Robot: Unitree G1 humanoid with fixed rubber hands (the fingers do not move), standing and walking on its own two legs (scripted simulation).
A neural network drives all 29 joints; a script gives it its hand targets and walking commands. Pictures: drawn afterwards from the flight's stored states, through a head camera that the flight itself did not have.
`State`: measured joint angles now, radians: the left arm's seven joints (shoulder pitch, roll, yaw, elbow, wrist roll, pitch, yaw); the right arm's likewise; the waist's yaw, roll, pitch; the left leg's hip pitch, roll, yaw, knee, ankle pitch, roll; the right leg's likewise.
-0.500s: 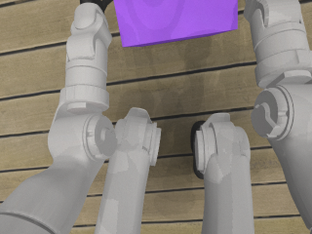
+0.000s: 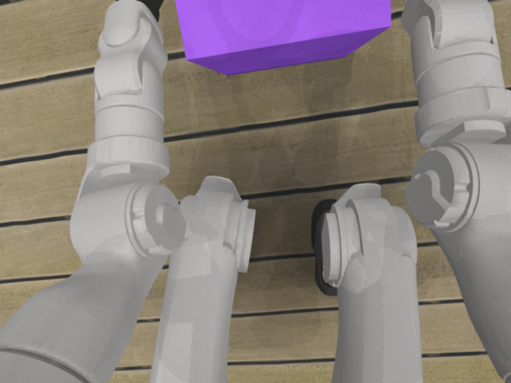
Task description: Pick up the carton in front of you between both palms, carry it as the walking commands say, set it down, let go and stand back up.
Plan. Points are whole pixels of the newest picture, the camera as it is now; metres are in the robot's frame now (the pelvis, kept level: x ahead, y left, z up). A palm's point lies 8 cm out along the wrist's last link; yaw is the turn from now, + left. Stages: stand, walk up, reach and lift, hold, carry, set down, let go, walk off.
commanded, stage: set down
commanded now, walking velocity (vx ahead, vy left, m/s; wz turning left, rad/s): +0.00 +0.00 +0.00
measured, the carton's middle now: out of the picture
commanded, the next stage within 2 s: let go in 1.52 s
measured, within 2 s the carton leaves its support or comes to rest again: neither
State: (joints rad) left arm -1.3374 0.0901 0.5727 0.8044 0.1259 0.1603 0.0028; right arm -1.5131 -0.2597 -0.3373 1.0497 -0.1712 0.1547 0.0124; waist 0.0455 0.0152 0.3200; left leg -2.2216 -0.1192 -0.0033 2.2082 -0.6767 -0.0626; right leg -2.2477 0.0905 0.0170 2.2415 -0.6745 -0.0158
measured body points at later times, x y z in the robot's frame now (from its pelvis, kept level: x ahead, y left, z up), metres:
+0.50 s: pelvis -0.02 +0.00 -0.01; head +0.35 -0.02 +0.22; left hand +0.52 +0.20 -0.19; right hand +0.56 -0.19 -0.19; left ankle +0.09 +0.12 -0.34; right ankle +0.08 -0.10 -0.34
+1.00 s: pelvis -0.02 +0.00 +0.09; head +0.33 -0.01 +0.38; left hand +0.53 +0.20 -0.02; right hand +0.58 -0.19 -0.02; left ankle +0.09 +0.12 -0.34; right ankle +0.08 -0.10 -0.34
